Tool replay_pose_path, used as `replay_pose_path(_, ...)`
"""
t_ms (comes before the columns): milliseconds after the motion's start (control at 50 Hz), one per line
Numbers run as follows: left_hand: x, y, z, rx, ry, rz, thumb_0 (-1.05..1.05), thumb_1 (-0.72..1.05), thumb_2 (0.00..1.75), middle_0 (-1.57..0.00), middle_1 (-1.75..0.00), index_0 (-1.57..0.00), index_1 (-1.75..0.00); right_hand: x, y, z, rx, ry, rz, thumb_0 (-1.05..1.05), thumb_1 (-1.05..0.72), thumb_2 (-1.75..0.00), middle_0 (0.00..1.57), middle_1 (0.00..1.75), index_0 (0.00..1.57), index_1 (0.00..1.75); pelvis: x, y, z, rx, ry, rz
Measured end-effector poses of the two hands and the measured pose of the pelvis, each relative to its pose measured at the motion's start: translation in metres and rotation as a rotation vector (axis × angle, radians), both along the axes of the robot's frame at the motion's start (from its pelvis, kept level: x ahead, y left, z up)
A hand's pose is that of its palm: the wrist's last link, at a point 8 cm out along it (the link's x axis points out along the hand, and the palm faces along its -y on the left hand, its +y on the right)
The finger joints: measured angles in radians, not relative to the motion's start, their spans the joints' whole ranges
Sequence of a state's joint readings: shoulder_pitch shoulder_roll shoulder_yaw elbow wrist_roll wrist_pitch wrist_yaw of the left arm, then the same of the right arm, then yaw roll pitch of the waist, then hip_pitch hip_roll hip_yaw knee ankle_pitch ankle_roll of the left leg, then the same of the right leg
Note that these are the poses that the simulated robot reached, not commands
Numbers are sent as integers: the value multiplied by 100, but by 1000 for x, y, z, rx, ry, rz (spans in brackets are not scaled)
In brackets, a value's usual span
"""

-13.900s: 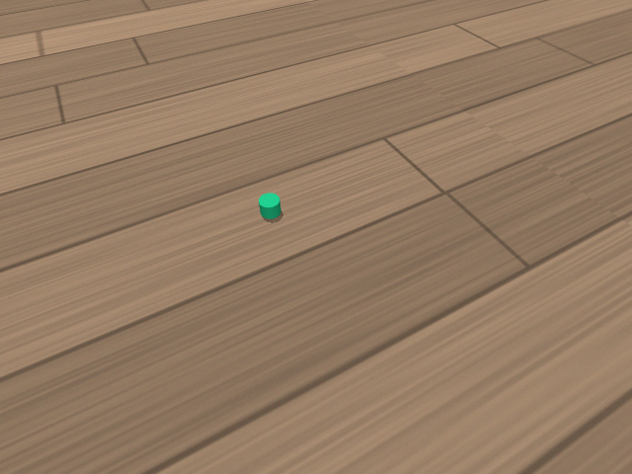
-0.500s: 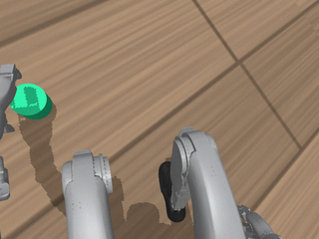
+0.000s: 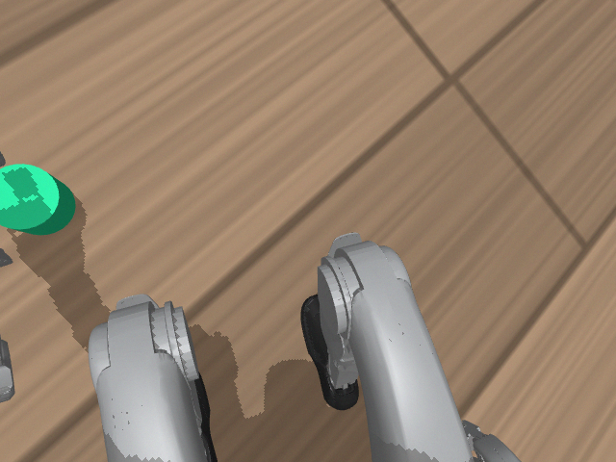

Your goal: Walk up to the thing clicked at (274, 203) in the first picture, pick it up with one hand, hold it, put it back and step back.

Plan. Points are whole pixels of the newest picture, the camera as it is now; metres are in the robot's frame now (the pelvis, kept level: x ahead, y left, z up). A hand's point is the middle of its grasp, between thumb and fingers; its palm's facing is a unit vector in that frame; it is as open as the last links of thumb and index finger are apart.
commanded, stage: approach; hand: left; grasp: from above
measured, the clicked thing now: (32, 201) +0.48 +0.28 -0.30
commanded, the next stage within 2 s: close in in 0.32 s
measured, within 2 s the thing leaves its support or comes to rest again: neither
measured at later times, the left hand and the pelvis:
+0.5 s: hand out of the picture +0.49 +0.29 -0.19, palm faces -0.44 -0.03 -0.90, open 13.8 cm; pelvis -0.01 +0.01 +0.00, yaw -1 degrees
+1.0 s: hand (24, 204) +0.47 +0.28 -0.25, palm faces -0.44 -0.09 -0.90, open 13.4 cm; pelvis +0.00 +0.01 -0.02, yaw -4 degrees
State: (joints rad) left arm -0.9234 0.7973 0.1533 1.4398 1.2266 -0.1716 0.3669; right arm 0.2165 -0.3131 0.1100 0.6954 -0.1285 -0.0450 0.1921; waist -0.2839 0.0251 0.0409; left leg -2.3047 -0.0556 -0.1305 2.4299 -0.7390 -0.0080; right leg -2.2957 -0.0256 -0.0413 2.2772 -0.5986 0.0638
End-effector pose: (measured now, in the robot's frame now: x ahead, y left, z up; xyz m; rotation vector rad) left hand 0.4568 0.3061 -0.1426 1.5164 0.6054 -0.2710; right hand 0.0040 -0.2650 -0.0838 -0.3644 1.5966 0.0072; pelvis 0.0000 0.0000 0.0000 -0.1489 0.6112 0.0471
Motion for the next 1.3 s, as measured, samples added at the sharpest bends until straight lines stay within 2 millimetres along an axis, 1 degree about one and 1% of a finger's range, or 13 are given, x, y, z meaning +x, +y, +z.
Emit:
replay_pose_path(60, -11, 12, 8, -25, -13, -17, 0, -46, 94, -7, -112, -12, -106, 14, -5, -2, -14, -17, 40, 0, -90, -89, 21, 30, 21, 30, -2, -1, 0, 0, -9, 7)
replay_pose_path(120, -12, 14, 19, -56, -57, -61, 0, -47, 95, -8, -111, -12, -106, 32, -11, 0, -46, -49, 78, 0, -90, -89, 21, 30, 21, 30, -3, 0, 1, -1, -15, 12)
replay_pose_path(220, 2, -2, 30, -92, -107, -135, 0, -48, 96, -8, -109, -11, -105, 62, -18, 11, -113, -136, 120, 0, -90, -89, 20, 30, 21, 30, -4, 3, 3, -15, -19, 11)
replay_pose_path(300, 19, -15, 32, -88, -137, -172, 0, -48, 98, -9, -108, -11, -104, 71, -18, 23, -153, -197, 129, -1, -90, -89, 20, 30, 20, 30, -5, 7, 3, -29, -15, 8)
replay_pose_path(360, 32, -19, 33, -73, -161, -154, 0, -48, 98, -8, -108, -11, -104, 65, -16, 29, -168, -206, 121, -1, -90, -89, 20, 30, 20, 30, -5, 8, 2, -34, -11, 7)
replay_pose_path(440, 38, -18, 26, -36, -148, -105, 0, -47, 97, -8, -107, -11, -103, 45, -11, 31, -161, -181, 88, -1, -90, -89, 20, 30, 20, 30, -6, 10, 0, -36, -2, 4)
replay_pose_path(580, 27, -10, 1, -9, -50, -48, 0, -47, 95, -7, -108, -10, -103, 2, 5, 22, -93, -74, 26, 0, -89, -89, 20, 30, 20, 30, -6, 10, -3, -31, -2, 2)
replay_pose_path(680, 20, -2, -16, -45, -6, -27, 0, -47, 95, -7, -108, -10, -104, -13, 12, 18, -67, -22, 30, 0, -89, -89, 21, 30, 21, 30, -7, 9, -7, -36, -16, -3)
replay_pose_path(760, 18, -4, -31, -74, 9, -70, 0, -47, 96, -7, -108, -10, -104, -14, 10, 18, -74, 2, 58, 0, -90, -89, 21, 30, 21, 30, -7, 8, -11, -47, -32, -9)
replay_pose_path(880, 17, -16, -48, -129, -40, -143, 0, -45, 97, -8, -109, -11, -105, -5, 6, 24, -94, 11, 115, 0, -90, -89, 21, 30, 21, 30, -5, 8, -16, -61, -52, -18)
replay_pose_path(1080, 22, -24, -55, -86, -119, -143, 0, -43, 102, -9, -109, -11, -106, 15, 3, 29, -100, -67, 174, -1, -90, -89, 20, 30, 20, 30, -1, 10, -22, -77, -64, -28)
replay_pose_path(1180, 26, -23, -59, -63, -114, -88, 0, -45, 100, -8, -109, -11, -105, 14, 7, 24, -60, -85, 186, -1, -89, -89, 20, 30, 20, 30, -3, 12, -26, -79, -72, -30)
replay_pose_path(1300, 26, -19, -68, -56, -75, -29, 0, -45, 97, -7, -109, -11, -104, 3, 12, 20, -19, -63, 173, -1, -90, -89, 20, 30, 20, 30, -3, 11, -27, -78, -79, -33)
